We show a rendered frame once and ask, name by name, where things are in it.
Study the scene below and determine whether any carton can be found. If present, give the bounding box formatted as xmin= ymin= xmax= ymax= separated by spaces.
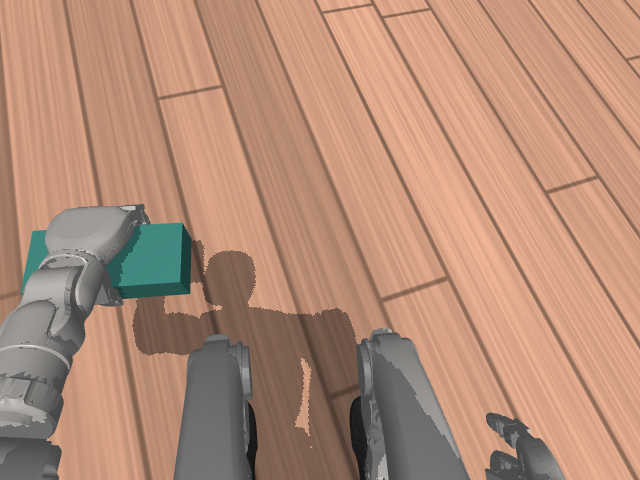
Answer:
xmin=20 ymin=223 xmax=192 ymax=299

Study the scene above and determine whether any right robot hand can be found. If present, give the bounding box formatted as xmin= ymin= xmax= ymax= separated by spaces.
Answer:
xmin=485 ymin=413 xmax=566 ymax=480

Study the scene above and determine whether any left robot arm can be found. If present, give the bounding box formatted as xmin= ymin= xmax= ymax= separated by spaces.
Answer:
xmin=0 ymin=249 xmax=105 ymax=480

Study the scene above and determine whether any left robot hand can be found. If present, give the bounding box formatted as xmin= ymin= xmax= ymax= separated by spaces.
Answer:
xmin=45 ymin=204 xmax=151 ymax=306

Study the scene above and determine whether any right robot foot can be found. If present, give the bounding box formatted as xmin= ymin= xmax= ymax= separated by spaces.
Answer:
xmin=350 ymin=396 xmax=369 ymax=480

